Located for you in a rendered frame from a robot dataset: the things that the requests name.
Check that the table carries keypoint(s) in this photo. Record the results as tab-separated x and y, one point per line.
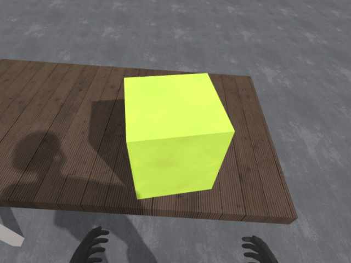
63	147

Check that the carton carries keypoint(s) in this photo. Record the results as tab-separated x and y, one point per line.
177	133

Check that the right robot hand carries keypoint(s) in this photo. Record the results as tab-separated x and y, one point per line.
264	253

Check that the left robot hand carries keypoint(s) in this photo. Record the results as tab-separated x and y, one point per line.
84	250

